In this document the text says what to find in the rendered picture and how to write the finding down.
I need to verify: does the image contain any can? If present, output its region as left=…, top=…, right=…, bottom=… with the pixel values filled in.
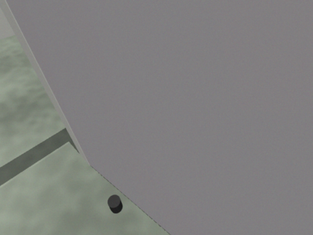
left=108, top=195, right=123, bottom=213

